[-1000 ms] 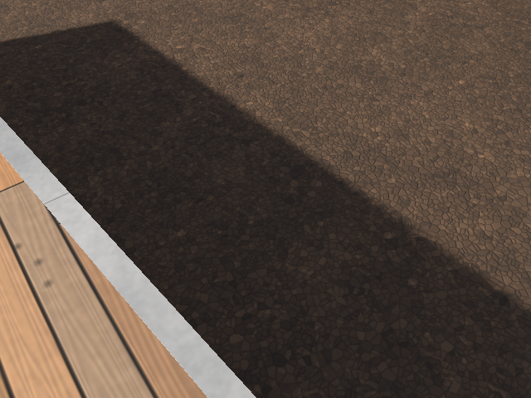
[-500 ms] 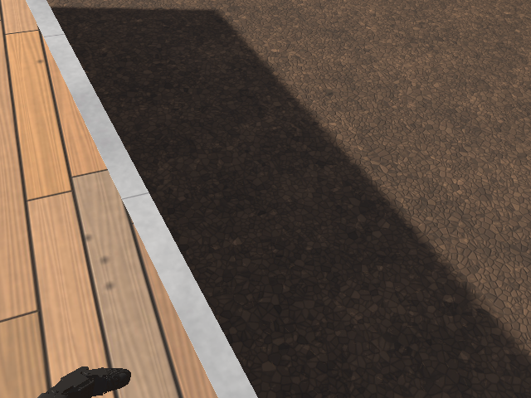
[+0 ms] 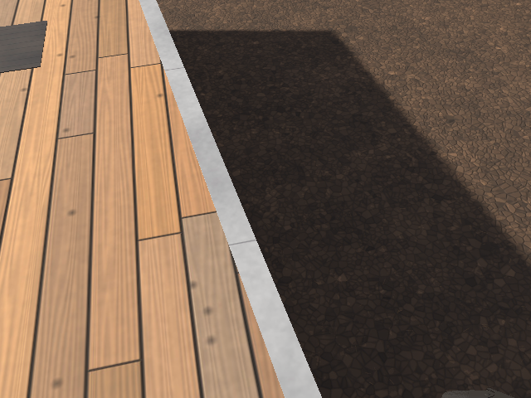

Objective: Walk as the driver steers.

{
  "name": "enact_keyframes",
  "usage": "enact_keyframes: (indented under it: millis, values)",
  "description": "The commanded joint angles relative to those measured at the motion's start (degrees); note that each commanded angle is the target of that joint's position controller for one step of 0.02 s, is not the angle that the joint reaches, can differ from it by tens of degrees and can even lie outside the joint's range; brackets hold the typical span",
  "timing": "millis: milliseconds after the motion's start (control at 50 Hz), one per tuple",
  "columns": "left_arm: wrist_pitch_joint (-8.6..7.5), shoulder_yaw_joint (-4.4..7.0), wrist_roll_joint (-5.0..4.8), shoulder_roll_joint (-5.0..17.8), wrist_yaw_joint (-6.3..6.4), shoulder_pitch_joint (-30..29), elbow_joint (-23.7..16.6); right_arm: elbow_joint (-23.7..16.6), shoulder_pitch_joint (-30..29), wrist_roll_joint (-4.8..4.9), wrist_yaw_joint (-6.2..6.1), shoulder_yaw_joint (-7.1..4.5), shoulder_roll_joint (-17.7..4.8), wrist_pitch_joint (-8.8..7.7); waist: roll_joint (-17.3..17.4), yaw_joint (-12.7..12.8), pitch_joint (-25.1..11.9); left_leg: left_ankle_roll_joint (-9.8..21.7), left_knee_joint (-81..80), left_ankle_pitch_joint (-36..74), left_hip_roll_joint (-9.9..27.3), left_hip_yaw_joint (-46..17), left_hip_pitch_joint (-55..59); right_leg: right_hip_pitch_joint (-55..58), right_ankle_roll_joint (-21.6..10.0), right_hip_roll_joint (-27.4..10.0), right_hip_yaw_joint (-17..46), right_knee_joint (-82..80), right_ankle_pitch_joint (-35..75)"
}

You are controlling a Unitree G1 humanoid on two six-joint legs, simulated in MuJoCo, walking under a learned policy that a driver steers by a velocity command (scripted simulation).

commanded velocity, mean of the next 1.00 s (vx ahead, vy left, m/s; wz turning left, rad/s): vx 0.50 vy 0.00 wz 0.52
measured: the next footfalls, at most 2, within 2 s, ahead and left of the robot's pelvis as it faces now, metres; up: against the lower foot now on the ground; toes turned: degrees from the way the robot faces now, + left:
left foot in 0.12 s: +0.22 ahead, +0.16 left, +0.00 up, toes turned +4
right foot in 0.58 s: +0.46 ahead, +0.11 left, +0.00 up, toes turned +23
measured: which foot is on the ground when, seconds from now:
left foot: up 0.00-0.10, down 0.12-0.60, up 0.62-1.00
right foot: down 0.00-0.12, up 0.14-0.56, down 0.58-1.00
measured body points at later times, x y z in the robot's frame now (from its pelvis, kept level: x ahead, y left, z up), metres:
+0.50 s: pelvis +0.25 +0.14 +0.00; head +0.25 +0.15 +0.45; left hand +0.43 +0.38 -0.06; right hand +0.32 -0.13 -0.13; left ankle +0.18 +0.16 -0.74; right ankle +0.40 +0.06 -0.71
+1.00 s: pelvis +0.47 +0.32 -0.02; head +0.49 +0.35 +0.43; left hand +0.35 +0.58 -0.14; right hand +0.80 +0.26 -0.08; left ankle +0.53 +0.50 -0.72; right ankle +0.43 +0.10 -0.74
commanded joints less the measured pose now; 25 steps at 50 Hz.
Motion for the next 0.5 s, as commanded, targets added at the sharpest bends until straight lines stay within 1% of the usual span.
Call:
enact_keyframes:
  millis: [20, 40, 60, 80, 100, 120, 140, 160, 180, 200, 220, 240, 260, 280, 300, 320, 340, 360, 380, 400, 420, 460, 480, 500]
  values:
    - [-0.09, 4.35, -1.5, 13.43, -0.43, -3.26, -2.82, -5.38, -9.89, 0.59, 0.03, -0.15, -2.76, -0.43, -13.23, 1.36, 3.61, 1.38, -14.05, -0.71, -1.19, 4.52, 8.46, -6.75, -10.46, -10.97, 2.48, -6.83, 14.16]
    - [0.5, 4.72, -2.24, 14.27, -0.77, -3.05, -2.2, -5.0, -9.47, 0.05, -0.18, -0.74, -4.27, -0.14, -13.49, 1.15, 3.68, 2.08, -18.68, -1.02, -1.58, 4.4, 9.22, -3.62, -9.56, -12.43, 2.39, -5.31, 15.21]
    - [0.84, 4.98, -2.49, 14.98, -1.24, -2.25, -1.4, -4.12, -7.81, -0.56, -0.41, -1.63, -5.68, 0.13, -13.13, -0.07, 2.18, 3.56, -21.53, 0.68, -2.69, 4.95, 13.0, -1.71, -8.64, -13.67, 1.98, -3.03, 15.73]
    - [1.25, 4.98, -2.38, 15.11, -1.67, -2.94, -1.23, -2.23, -2.78, -0.86, -0.59, -3.0, -8.11, 0.47, -12.31, -2.71, -0.23, 5.29, -24.91, 1.18, -4.08, 5.21, 19.12, -0.89, -7.46, -12.89, -0.11, 3.41, 19.92]
    - [1.25, 4.91, -2.15, 14.29, -1.8, -1.97, -1.73, 0.31, 4.86, -0.93, -1.22, -5.01, -11.73, 0.52, -11.19, -5.51, -4.51, 6.7, -25.63, -0.41, -7.7, 7.97, 28.02, -1.75, -6.11, -10.32, -3.3, 13.57, 27.35]
    - [0.9, 4.26, -0.97, 12.63, -1.29, -2.35, -2.98, 3.1, 13.87, -0.24, -1.58, -6.69, -14.78, 0.91, -6.94, -9.07, -9.66, 9.12, -24.87, 1.26, -5.9, 2.92, 41.03, -8.85, -3.86, -8.17, -4.74, 27.6, 27.14]
    - [0.0, 2.03, 1.39, 5.34, -1.09, -0.28, -5.99, 4.76, 21.12, -1.01, -2.06, -7.1, -18.27, 0.62, 12.53, -7.88, -16.85, 21.99, -35.87, -16.45, 10.14, -29.86, 58.02, -34.35, 3.4, 3.66, -4.67, 55.5, -10.93]
    - [-1.28, 1.76, -0.95, 6.26, -1.26, -2.34, -6.05, 4.63, 19.52, 0.37, -1.25, -6.35, -14.87, -0.08, 10.58, -9.02, -19.44, 25.51, -46.62, -38.97, 13.84, -44.54, 54.51, -39.84, 4.09, 6.22, 5.12, 64.89, -14.82]
    - [-2.18, 2.87, -2.32, 9.82, -1.7, -7.34, -7.05, 4.44, 15.81, 0.2, -1.18, -5.47, -10.92, -0.74, 7.56, -8.59, -7.87, 23.27, -46.54, -37.29, 12.43, -38.69, 46.01, -46.27, 3.28, 4.43, 4.45, 67.43, -11.66]
    - [-3.06, 2.74, -1.85, 9.37, -1.74, -8.57, -6.82, 5.02, 15.15, -0.59, -1.18, -5.02, -9.09, -1.25, 4.6, -7.4, -4.72, 21.59, -44.35, -30.46, 10.34, -33.3, 41.08, -45.83, 1.63, 2.39, 4.15, 67.53, -11.02]
    - [-3.71, 2.68, -0.63, 8.65, -1.62, -9.69, -6.78, 5.34, 14.32, -1.46, -1.21, -4.65, -7.81, -1.41, 0.52, -6.24, -3.25, 20.37, -42.77, -23.88, 8.29, -28.4, 35.74, -43.28, 0.21, 1.01, 3.83, 64.69, -9.79]
    - [-3.9, 2.62, 0.23, 7.88, -1.85, -9.42, -7.04, 5.23, 12.83, -2.35, -1.46, -4.6, -7.33, -1.91, 0.51, -4.53, -3.59, 19.5, -42.51, -18.35, 6.18, -24.46, 31.11, -38.41, -0.72, 0.23, 3.77, 61.14, -8.24]
    - [-3.76, 2.48, 0.6, 7.25, -2.15, -9.38, -7.15, 4.68, 11.49, -2.52, -1.92, -4.38, -6.39, -2.11, 1.59, -3.66, -3.63, 19.49, -43.5, -15.52, 4.74, -22.43, 28.24, -35.33, -0.92, 0.41, 3.44, 58.89, -7.29]
    - [-3.54, 2.42, 0.89, 6.81, -2.18, -9.05, -7.33, 4.22, 10.59, -2.5, -2.42, -4.26, -5.92, -2.39, 2.33, -2.79, -3.32, 19.72, -43.91, -12.48, 3.82, -20.94, 26.06, -33.64, -0.83, 0.7, 2.95, 55.9, -6.89]
    - [-3.45, 2.25, 1.81, 7.21, -1.97, -9.64, -7.45, 4.26, 10.47, -2.39, -2.9, -4.23, -5.97, -2.88, 1.97, -2.47, -1.96, 20.0, -44.08, -9.34, 4.07, -21.44, 25.77, -35.06, -0.58, 0.6, 2.87, 53.11, -4.03]
    - [-3.44, 1.97, 2.25, 6.7, -1.75, -10.75, -8.5, 4.22, 11.39, -2.06, -3.23, -4.31, -6.18, -3.15, 0.95, -2.42, -1.42, 20.48, -44.32, -7.62, 3.84, -21.26, 25.65, -35.65, -0.29, 1.21, 2.72, 49.45, -1.88]
    - [-3.49, 1.58, 2.38, 6.18, -1.53, -12.47, -9.47, 4.43, 12.28, -1.94, -3.54, -4.44, -6.69, -3.1, 0.49, -2.59, -0.52, 20.48, -43.96, -6.54, 3.28, -20.68, 25.48, -35.85, -0.09, 1.85, 2.4, 44.84, -0.03]
    - [-3.6, 1.1, 2.68, 5.38, -1.36, -14.25, -10.37, 4.36, 13.07, -1.93, -3.86, -4.52, -6.98, -2.99, 0.76, -3.06, 0.0, 20.29, -43.53, -5.18, 2.37, -19.49, 24.6, -34.77, -0.01, 2.81, 1.79, 40.4, 2.35]
    - [-3.53, 0.57, 3.17, 4.51, -1.37, -15.67, -10.19, 5.12, 13.13, -1.58, -3.8, -4.76, -7.59, -2.57, 2.17, -3.55, 1.08, 19.96, -42.93, -1.23, 1.04, -17.67, 23.53, -32.46, -0.06, 4.03, 0.32, 36.68, 4.36]
    - [-3.73, 0.25, 3.28, 4.01, -1.28, -17.4, -10.86, 5.01, 13.91, -1.58, -3.97, -4.99, -7.75, -2.37, 2.32, -4.5, 1.58, 19.49, -42.37, 1.52, -0.12, -16.85, 21.66, -29.79, -0.18, 5.3, -0.57, 33.26, 6.48]
    - [-3.81, 0.09, 2.91, 3.56, -1.27, -18.92, -11.33, 5.23, 15.15, -1.32, -3.96, -5.32, -8.1, -2.29, 1.81, -5.62, 1.64, 19.04, -42.15, 4.12, 0.23, -17.71, 21.99, -28.28, -0.34, 6.1, -0.84, 30.39, 8.28]
    - [-4.16, 0.18, 2.06, 3.25, -1.11, -22.09, -12.49, 6.09, 17.52, -1.18, -4.05, -5.58, -8.42, -1.67, 1.23, -7.21, 2.1, 18.21, -40.74, 9.26, 1.22, -21.0, 24.7, -27.39, -0.93, 7.42, -0.16, 25.76, 10.38]
    - [-4.5, 0.41, 1.64, 3.53, -1.22, -23.31, -13.18, 6.14, 17.44, -1.17, -4.26, -5.71, -8.51, -1.13, 0.7, -7.31, 2.26, 17.41, -39.42, 11.34, 1.37, -22.99, 27.26, -28.02, -1.21, 7.81, 0.59, 23.29, 10.04]
    - [-4.65, 0.6, 0.96, 4.11, -1.23, -24.19, -13.35, 5.31, 15.99, -1.32, -4.55, -5.86, -8.55, -0.71, -0.12, -7.28, 2.1, 16.82, -39.4, 12.85, 1.88, -24.28, 29.73, -27.72, -1.7, 7.93, 1.08, 20.04, 9.67]
Keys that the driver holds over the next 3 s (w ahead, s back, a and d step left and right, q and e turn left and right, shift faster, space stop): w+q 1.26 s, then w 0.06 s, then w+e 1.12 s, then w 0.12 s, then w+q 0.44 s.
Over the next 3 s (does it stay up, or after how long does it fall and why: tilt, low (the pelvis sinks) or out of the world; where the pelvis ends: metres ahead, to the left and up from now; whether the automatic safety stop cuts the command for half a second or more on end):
stays up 1.43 0.95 -0.01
